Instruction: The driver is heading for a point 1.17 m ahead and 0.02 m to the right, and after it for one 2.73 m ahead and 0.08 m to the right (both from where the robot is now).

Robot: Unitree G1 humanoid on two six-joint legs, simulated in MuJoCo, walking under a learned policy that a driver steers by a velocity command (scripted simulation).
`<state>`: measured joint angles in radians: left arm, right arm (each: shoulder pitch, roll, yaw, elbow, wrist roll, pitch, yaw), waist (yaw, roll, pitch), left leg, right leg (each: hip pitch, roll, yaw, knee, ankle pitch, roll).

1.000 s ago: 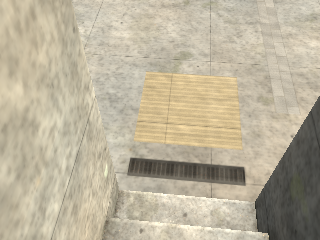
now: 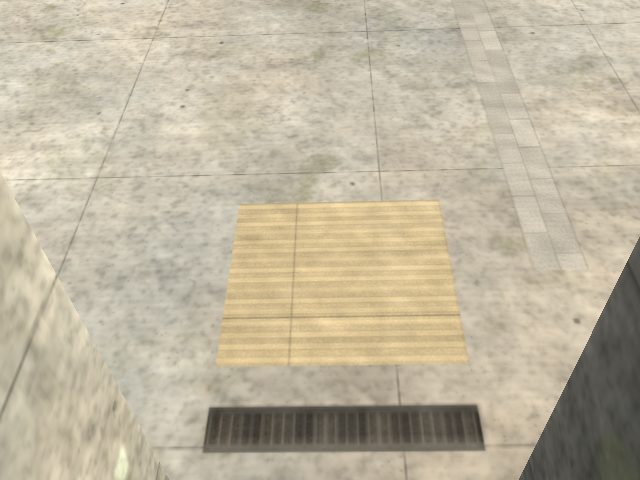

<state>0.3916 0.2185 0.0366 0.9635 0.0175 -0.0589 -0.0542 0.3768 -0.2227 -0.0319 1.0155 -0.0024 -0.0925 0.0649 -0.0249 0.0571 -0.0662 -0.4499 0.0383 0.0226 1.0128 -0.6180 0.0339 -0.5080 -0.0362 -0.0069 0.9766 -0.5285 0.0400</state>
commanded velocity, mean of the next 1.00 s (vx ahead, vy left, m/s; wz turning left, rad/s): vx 0.45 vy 0.00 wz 0.00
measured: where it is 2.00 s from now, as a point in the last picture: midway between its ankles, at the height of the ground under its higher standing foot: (317, 364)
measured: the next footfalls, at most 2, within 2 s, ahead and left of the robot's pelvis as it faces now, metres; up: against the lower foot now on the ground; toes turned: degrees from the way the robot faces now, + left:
left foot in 0.44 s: +0.28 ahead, +0.14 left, -0.19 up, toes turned +7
right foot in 0.90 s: +0.52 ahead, -0.06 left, -0.38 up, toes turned -1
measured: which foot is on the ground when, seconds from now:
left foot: down 0.00-0.00, up 0.02-0.42, down 0.44-0.92, up 0.94-1.00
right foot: down 0.00-0.44, up 0.46-0.88, down 0.90-1.00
